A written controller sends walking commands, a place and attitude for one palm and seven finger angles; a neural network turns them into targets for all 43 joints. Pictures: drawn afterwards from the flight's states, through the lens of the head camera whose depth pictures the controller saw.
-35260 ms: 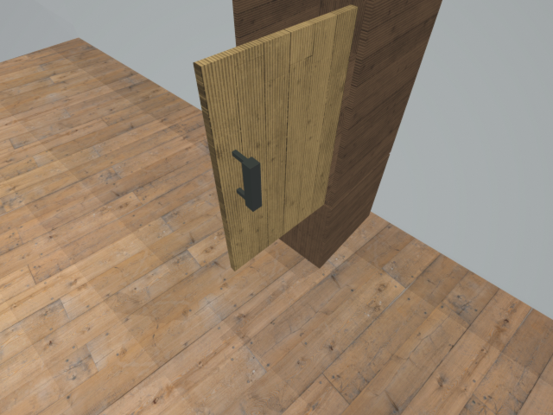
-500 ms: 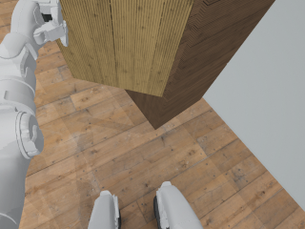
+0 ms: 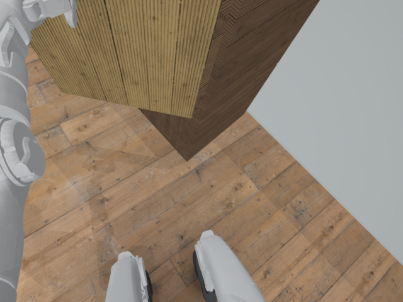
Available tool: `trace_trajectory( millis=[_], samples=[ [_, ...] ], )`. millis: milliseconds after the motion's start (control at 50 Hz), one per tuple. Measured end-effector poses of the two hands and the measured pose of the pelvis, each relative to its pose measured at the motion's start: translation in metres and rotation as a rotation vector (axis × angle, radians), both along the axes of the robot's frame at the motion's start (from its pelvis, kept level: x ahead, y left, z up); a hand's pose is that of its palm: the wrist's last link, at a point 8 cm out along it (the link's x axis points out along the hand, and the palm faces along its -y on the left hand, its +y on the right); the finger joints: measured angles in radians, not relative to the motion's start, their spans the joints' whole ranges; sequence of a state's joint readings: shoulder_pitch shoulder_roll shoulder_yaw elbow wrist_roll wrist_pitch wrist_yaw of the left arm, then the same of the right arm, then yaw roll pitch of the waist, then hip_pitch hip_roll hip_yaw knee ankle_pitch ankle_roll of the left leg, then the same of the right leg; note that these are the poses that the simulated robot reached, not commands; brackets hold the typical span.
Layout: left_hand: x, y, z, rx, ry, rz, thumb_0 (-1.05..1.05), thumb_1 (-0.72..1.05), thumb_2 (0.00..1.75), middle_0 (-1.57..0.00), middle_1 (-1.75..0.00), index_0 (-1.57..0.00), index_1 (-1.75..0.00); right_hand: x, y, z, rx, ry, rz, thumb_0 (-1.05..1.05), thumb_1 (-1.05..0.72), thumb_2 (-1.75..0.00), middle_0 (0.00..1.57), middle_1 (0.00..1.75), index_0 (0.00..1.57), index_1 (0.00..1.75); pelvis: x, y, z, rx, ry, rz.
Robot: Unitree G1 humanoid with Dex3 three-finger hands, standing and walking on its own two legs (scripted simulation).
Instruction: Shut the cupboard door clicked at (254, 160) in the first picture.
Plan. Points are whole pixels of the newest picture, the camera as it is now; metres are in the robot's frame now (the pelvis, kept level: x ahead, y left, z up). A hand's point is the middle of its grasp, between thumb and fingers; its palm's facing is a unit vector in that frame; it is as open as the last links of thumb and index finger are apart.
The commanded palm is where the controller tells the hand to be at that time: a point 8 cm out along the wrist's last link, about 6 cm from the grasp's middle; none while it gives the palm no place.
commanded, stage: pull the fist back off the door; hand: left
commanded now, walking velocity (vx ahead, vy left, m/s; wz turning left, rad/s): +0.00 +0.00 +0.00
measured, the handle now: out of the picture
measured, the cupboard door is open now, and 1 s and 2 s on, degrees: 39 38 38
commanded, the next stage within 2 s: draw the hand back to the body in 0.90 s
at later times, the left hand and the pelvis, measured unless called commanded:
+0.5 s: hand (64, 12) +0.57 +0.10 +0.13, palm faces +0.10 -0.99 -0.03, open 3.1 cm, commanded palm +0.53 +0.15 +0.12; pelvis +0.01 -0.02 +0.04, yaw +1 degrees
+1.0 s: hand (78, 49) +0.51 +0.09 +0.13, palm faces +0.09 -1.00 -0.04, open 3.1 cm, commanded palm +0.48 +0.14 +0.12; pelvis +0.01 -0.02 +0.04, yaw +3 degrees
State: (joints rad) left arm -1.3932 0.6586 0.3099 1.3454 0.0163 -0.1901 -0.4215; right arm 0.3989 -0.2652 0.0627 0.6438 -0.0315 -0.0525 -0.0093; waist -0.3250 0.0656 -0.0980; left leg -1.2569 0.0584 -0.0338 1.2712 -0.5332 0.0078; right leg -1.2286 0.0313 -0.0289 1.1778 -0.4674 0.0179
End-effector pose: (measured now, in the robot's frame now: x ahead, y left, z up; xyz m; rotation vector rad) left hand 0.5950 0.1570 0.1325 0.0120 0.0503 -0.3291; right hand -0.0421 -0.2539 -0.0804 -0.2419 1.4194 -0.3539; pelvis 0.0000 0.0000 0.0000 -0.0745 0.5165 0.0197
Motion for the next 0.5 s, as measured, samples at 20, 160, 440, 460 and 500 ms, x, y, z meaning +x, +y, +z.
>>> trace_trajectory(
  millis=[20, 160, 440, 460, 500],
  samples=[
    [0.001, 0.0, 0.0, 0.001, 0.0, -0.003, 0.02, 0.89, 0.9, -1.29, -1.5, -1.3, -1.5, -0.002, 0.001, -0.001, 0.005, 0.005, -0.008, 0.01, -0.91, -0.9, 0.21, 0.3, 0.2, 0.3, 0.0, 0.0, 0.0, 0.001, 0.001, -0.003],
    [-0.005, 0.007, -0.007, -0.068, 0.016, 0.328, 0.01, 0.82, 0.88, -1.29, -1.5, -1.29, -1.5, -0.01, 0.016, -0.002, 0.117, 0.05, 0.021, 0.01, -0.91, -0.9, 0.2, 0.3, 0.2, 0.29, 0.003, -0.004, 0.005, 0.011, 0.004, -0.009],
    [-0.044, -0.007, 0.003, 0.018, -0.032, 0.432, 0.02, 0.89, 0.9, -1.29, -1.5, -1.3, -1.5, 0.003, -0.001, 0.016, 0.14, 0.014, 0.034, 0.01, -0.91, -0.9, 0.21, 0.3, 0.2, 0.3, 0.009, -0.015, 0.031, 0.036, -0.076, -0.001],
    [-0.048, -0.006, 0.004, 0.019, -0.033, 0.432, 0.02, 0.89, 0.9, -1.29, -1.5, -1.3, -1.5, 0.006, -0.004, 0.017, 0.136, 0.01, 0.04, 0.01, -0.91, -0.9, 0.21, 0.3, 0.2, 0.3, 0.01, -0.015, 0.033, 0.038, -0.082, 0.0],
    [-0.055, -0.004, 0.004, 0.02, -0.033, 0.432, 0.02, 0.89, 0.9, -1.29, -1.5, -1.3, -1.5, 0.011, -0.01, 0.02, 0.126, 0.002, 0.052, 0.01, -0.91, -0.9, 0.2, 0.3, 0.2, 0.3, 0.011, -0.016, 0.036, 0.041, -0.094, 0.003]
  ],
)
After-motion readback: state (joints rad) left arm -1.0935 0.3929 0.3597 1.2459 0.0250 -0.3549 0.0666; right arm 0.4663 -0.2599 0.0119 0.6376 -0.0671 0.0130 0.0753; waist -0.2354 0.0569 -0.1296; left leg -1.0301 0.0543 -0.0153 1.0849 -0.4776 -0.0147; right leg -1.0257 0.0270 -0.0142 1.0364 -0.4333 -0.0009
